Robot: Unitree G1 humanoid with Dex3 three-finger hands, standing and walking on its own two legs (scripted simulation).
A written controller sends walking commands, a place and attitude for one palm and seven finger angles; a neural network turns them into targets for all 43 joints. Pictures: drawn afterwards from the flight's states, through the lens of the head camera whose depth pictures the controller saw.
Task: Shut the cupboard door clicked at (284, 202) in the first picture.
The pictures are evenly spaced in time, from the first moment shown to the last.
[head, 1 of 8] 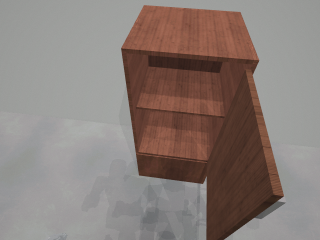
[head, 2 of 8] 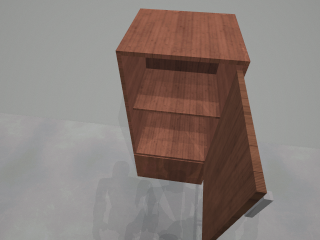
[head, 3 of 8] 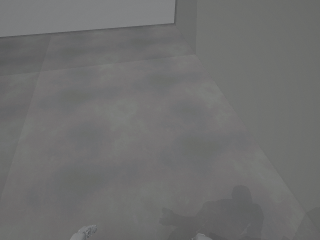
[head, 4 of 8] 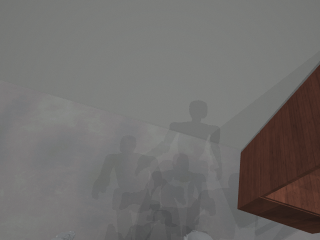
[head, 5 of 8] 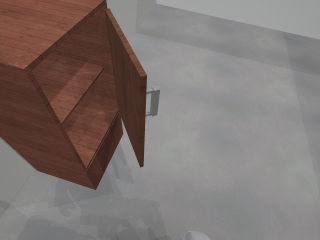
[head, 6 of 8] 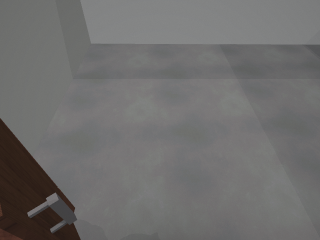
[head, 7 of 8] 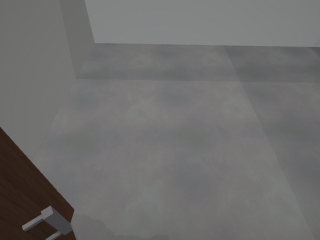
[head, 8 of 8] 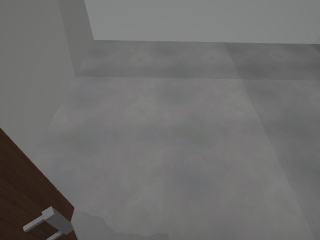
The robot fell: no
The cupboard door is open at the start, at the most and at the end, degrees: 88 88 38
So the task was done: no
